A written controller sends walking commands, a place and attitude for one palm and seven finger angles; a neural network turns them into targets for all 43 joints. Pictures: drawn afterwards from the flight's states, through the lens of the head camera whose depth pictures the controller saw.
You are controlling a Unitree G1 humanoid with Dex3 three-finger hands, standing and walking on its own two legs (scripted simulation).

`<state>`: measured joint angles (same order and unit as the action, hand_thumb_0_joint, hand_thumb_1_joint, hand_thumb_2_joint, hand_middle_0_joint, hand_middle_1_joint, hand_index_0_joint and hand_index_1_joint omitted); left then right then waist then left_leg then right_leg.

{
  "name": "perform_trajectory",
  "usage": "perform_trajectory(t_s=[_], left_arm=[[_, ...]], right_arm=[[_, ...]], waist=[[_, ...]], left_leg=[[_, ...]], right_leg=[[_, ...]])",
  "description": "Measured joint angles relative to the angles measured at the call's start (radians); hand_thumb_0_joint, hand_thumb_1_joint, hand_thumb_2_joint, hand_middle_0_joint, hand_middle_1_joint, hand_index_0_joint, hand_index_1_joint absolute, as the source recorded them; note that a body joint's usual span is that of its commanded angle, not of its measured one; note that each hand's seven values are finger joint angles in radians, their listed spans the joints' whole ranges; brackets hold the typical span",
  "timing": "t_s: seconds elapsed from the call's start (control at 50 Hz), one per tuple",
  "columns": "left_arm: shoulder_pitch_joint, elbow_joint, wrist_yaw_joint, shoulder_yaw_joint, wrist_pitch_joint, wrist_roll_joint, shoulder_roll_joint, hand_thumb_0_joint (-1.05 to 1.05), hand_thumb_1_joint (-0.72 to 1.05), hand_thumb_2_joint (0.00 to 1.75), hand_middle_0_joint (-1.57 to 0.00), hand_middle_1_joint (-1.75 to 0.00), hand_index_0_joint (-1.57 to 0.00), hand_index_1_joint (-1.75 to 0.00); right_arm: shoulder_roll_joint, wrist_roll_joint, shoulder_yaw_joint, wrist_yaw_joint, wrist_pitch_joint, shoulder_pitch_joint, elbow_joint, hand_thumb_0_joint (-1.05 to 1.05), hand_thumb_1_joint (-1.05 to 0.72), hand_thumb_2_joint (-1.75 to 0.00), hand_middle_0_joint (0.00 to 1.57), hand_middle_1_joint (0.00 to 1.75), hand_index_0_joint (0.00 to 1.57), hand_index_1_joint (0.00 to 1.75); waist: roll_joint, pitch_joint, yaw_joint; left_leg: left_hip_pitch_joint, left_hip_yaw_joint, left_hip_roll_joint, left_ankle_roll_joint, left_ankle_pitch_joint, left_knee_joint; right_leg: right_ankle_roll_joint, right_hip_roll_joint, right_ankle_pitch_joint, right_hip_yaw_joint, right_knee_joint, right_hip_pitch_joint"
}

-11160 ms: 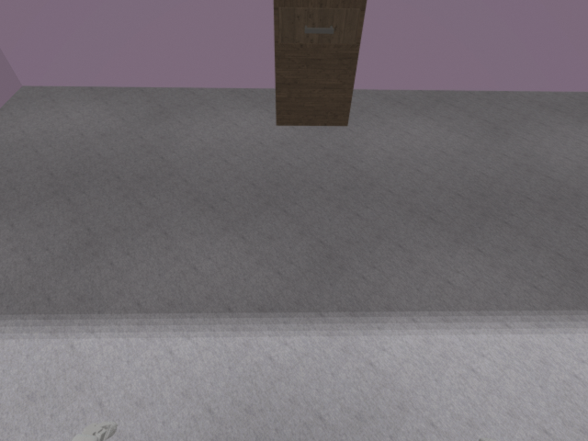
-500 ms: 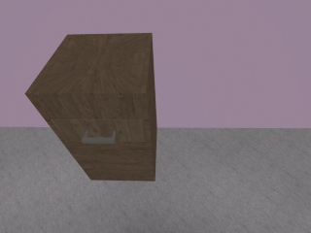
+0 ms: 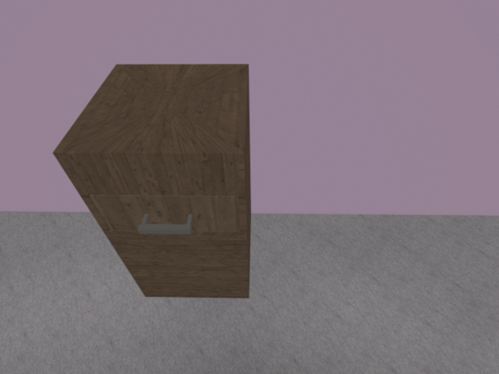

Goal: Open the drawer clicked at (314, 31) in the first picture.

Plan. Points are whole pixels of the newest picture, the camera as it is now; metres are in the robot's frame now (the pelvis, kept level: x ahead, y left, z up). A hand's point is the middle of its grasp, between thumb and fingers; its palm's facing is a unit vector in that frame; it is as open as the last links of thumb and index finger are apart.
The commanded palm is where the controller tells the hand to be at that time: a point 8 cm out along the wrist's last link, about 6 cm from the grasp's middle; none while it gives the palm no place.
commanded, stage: come to a stop and stand still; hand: left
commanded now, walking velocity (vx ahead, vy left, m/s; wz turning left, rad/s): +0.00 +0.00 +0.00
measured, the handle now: (166, 223) +0.53 +0.27 -0.20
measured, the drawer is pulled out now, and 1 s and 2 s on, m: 0.00 0.00 0.00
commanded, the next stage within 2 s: look again from close up in 0.54 s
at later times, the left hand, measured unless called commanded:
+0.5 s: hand out of the picture -0.01 +0.18 -0.17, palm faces +0.02 -0.98 -0.17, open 7.4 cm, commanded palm none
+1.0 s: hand out of the picture +0.00 +0.16 -0.17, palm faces +0.02 -0.98 -0.17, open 7.4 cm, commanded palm none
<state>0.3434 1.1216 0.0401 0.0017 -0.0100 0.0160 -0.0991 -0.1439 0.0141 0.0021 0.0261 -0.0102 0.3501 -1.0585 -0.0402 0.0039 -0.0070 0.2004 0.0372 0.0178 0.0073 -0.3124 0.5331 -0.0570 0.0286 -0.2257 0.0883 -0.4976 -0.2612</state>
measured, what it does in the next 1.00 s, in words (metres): stands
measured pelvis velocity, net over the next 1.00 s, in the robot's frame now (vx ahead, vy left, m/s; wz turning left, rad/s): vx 0.02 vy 0.01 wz -0.02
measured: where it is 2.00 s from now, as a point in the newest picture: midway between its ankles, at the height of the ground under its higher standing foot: outside the picture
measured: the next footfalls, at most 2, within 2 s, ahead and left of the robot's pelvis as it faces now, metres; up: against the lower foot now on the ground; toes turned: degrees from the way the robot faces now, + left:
none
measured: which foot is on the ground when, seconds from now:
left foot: down 0.00-1.00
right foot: down 0.00-1.00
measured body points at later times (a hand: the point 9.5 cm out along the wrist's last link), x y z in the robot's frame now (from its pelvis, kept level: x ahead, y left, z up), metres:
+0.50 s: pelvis +0.01 +0.03 +0.01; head +0.01 +0.01 +0.45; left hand -0.01 +0.23 -0.15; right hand -0.02 -0.18 -0.16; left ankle -0.02 +0.11 -0.73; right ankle +0.03 -0.09 -0.73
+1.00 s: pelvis +0.02 +0.01 +0.01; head +0.02 +0.00 +0.46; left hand +0.00 +0.21 -0.15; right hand -0.01 -0.19 -0.16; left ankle -0.02 +0.11 -0.73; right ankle +0.03 -0.09 -0.73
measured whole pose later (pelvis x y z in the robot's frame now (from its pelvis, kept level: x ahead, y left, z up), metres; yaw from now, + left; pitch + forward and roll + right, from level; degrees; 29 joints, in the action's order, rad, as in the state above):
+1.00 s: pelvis +0.02 +0.01 +0.01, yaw -1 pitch -1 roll +1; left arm 0.33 1.14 0.04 0.01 -0.02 0.01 -0.10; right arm -0.12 0.01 -0.03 0.04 -0.03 0.33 -1.15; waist -0.02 0.01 0.00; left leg 0.10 0.07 -0.01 0.02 -0.28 0.40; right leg -0.03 0.00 -0.23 0.05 -0.46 -0.21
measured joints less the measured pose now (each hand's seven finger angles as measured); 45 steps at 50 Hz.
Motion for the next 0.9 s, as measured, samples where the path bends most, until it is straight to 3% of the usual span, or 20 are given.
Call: perform_trajectory(t_s=[0.2,0.4,0.9], left_arm=[[-0.019,-0.013,-0.003,0.005,-0.006,-0.003,-0.023,0.00,0.92,0.90,-0.20,-0.29,-0.20,-0.29],[-0.017,0.003,-0.002,0.007,-0.006,-0.004,-0.010,0.00,0.91,0.90,-0.20,-0.29,-0.20,-0.29],[-0.011,0.020,0.001,0.011,-0.009,-0.003,0.006,0.00,0.91,0.90,-0.20,-0.29,-0.20,-0.29]], right_arm=[[0.033,0.001,-0.030,-0.002,-0.013,0.017,-0.026,0.00,-0.91,-0.90,0.20,0.30,0.20,0.30],[0.021,-0.002,-0.034,0.005,-0.021,0.012,-0.064,0.00,-0.91,-0.90,0.20,0.30,0.20,0.30],[0.023,-0.005,-0.033,0.011,-0.021,-0.020,-0.088,0.00,-0.91,-0.90,0.20,0.30,0.20,0.30]], waist=[[0.016,-0.019,0.009],[0.017,-0.003,0.009],[0.023,0.008,0.011]], left_leg=[[-0.042,0.027,-0.044,0.031,0.034,-0.081],[-0.071,0.037,-0.059,0.042,0.038,-0.111],[-0.100,0.037,-0.038,0.023,0.028,-0.128]], right_leg=[[0.032,-0.040,0.014,-0.030,0.017,0.008],[0.045,-0.051,0.009,-0.043,0.022,0.024],[0.029,-0.030,-0.003,-0.042,0.035,0.048]])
